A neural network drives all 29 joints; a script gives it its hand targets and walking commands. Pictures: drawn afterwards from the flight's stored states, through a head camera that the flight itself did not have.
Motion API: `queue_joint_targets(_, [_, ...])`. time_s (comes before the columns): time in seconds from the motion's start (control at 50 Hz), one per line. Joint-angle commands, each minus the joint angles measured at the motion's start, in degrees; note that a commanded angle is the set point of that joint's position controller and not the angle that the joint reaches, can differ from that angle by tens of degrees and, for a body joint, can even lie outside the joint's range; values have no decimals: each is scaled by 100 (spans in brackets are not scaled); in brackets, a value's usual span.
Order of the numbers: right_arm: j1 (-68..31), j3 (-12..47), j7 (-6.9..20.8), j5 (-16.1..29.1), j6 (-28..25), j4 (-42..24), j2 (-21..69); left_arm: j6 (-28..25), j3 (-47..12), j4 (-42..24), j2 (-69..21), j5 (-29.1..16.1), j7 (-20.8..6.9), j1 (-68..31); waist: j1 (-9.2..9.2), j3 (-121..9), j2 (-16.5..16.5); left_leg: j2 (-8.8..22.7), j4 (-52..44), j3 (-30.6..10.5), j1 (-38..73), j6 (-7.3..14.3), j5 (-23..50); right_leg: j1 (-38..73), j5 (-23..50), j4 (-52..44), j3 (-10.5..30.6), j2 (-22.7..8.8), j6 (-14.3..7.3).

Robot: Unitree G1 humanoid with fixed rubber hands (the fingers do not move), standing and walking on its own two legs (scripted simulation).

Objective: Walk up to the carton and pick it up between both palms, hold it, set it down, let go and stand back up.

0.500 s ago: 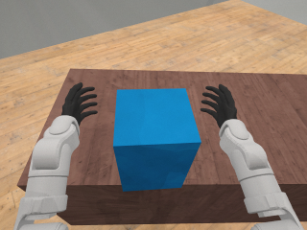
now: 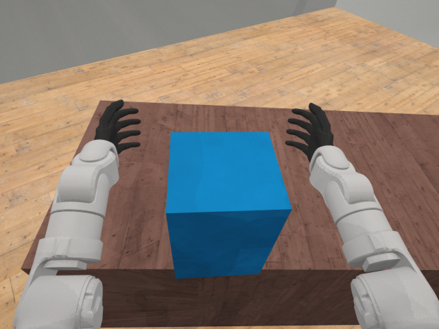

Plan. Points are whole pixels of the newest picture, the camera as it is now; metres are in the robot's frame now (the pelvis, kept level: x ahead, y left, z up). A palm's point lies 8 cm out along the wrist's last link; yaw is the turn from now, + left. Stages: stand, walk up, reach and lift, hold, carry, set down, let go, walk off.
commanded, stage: reach and lift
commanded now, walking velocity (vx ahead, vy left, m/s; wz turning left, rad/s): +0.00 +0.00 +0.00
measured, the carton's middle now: (219, 209) +0.37 +0.01 -0.02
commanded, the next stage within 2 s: none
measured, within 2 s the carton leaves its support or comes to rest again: neither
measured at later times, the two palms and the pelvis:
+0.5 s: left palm (126, 189) +0.37 +0.19 +0.04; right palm (292, 187) +0.39 -0.14 +0.05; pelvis -0.01 +0.01 -0.01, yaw +1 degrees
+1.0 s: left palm (141, 199) +0.38 +0.17 +0.00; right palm (283, 193) +0.40 -0.13 +0.02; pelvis -0.02 +0.01 -0.04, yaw +0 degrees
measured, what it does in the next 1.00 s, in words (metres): stands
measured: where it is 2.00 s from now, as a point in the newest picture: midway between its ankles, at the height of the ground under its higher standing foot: outside the picture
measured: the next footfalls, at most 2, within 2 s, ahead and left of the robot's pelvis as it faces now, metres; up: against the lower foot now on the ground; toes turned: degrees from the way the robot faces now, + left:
none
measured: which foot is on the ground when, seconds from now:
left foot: down 0.00-1.00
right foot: down 0.00-1.00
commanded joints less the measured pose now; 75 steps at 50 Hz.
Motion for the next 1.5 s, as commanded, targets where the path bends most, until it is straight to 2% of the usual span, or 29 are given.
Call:
queue_joint_targets(0.0, [-2025,-412,45,-242,-591,-818,-646,-669,110,-939,447,196,-91,-1983,3,-2783,451,-536,360,188,2257,5,2179,173,3010,-78,-396,302,357])
queue_joint_targets(0.16, [-2211,-620,258,-962,-1620,-928,-217,-2270,-41,-644,303,165,41,-2226,85,-3176,554,-490,641,160,2144,-1,2220,-265,2085,-40,-368,287,223])
queue_joint_targets(0.24, [-2411,-702,380,-1235,-1993,-733,-89,-2970,-115,-213,223,87,172,-2414,70,-3720,394,-417,738,132,1942,5,2156,-392,1876,35,-336,287,195])
queue_joint_targets(0.3, [-2425,-755,416,-1409,-2223,-233,11,-3445,-231,536,130,19,202,-2499,-24,-4045,304,-388,863,143,1555,36,1926,-542,1878,171,-330,253,199])
queue_joint_targets(0.36, [-2300,-700,441,-1513,-2444,618,135,-3923,-248,1637,73,72,155,-2483,-103,-4042,217,-376,1027,147,1073,74,1668,-700,1938,356,-303,183,221])
queue_joint_targets(0.44, [-2242,-574,485,-1506,-2906,1840,271,-4670,-157,3098,-26,231,72,-2530,-120,-3859,202,-341,1280,90,433,67,1386,-953,1950,638,-266,116,228])
queue_joint_targets(0.48, [-2314,-506,516,-1437,-3205,2220,305,-5027,-117,3512,-41,266,72,-2625,-111,-3865,253,-321,1409,57,251,19,1369,-1047,1979,757,-267,116,212])
queue_joint_targets(0.56, [-2826,-400,589,-1235,-3668,2537,202,-5500,-139,3894,44,193,153,-3082,-94,-3975,411,-309,1635,32,96,-81,1419,-1355,1794,918,-280,158,157])
queue_joint_targets(0.66, [-3253,-242,653,-997,-3878,2411,68,-5723,-371,3905,25,-2,326,-3372,-18,-4446,572,-309,1865,43,136,-145,1396,-1908,1304,1044,-366,242,71])
queue_joint_targets(0.76, [-3289,-131,662,-927,-3817,2188,78,-5754,-535,3770,-109,-153,416,-3475,67,-5083,590,-316,2087,92,153,-169,1570,-2182,1177,1217,-431,296,64])
queue_joint_targets(0.88, [-3241,-229,595,-1060,-3648,2304,320,-5676,-587,3679,-502,-78,391,-3552,-13,-5134,565,-301,2170,83,180,-202,1614,-2300,1172,1259,-465,310,79])
queue_joint_targets(0.98, [-3307,-576,534,-1512,-3596,2428,770,-5646,-452,3649,-947,218,361,-3606,-130,-4938,455,-284,2146,48,198,-205,1595,-2288,1109,1200,-484,322,81])
queue_joint_targets(1.06, [-3352,-803,492,-1946,-3598,2409,1182,-5641,-152,3725,-1197,615,361,-3550,-66,-4744,283,-296,2098,77,100,-148,1590,-2036,1245,1190,-430,306,108])
queue_joint_targets(1.1, [-3382,-808,543,-2189,-3622,2355,1667,-5688,-121,3747,-1601,816,246,-3586,-54,-4718,234,-336,2073,99,47,-123,1685,-1797,1531,1195,-393,263,121])
queue_joint_targets(1.14, [-3475,-770,751,-2668,-3677,2393,2729,-5766,-45,3826,-2491,1198,-35,-3704,-28,-4657,191,-399,2004,132,8,-93,1773,-1466,1841,1196,-364,189,128])
queue_joint_targets(1.16, [-3518,-693,912,-2983,-3722,2382,3539,-5810,-122,3805,-3199,1419,-230,-3829,-46,-4656,202,-433,1952,145,41,-87,1809,-1294,2003,1184,-360,160,131])
queue_joint_targets(1.2, [-3518,-296,1285,-3567,-3833,2216,5378,-5942,-656,3832,-4766,1710,-613,-4103,-144,-4773,260,-503,1847,143,60,-69,1848,-890,2486,1190,-359,124,130])
queue_joint_targets(1.26, [-3099,-334,1349,-3882,-3884,2298,5703,-6101,-883,4196,-4831,1932,-645,-3849,-258,-4831,461,-477,1715,100,110,-114,1817,-611,2762,1152,-358,116,100])
queue_joint_targets(1.36, [-3042,-515,1456,-4130,-3857,2464,5553,-6120,-676,4308,-4744,2177,-609,-3884,-143,-3810,533,-399,1441,99,210,-108,1412,-802,1859,933,-420,137,44])
queue_joint_targets(1.48, [-3265,-552,1492,-4189,-3959,2212,5595,-6161,-754,4159,-4918,2043,-551,-4123,-79,-3635,467,-353,1297,140,279,-111,1205,-910,1288,706,-426,155,-8])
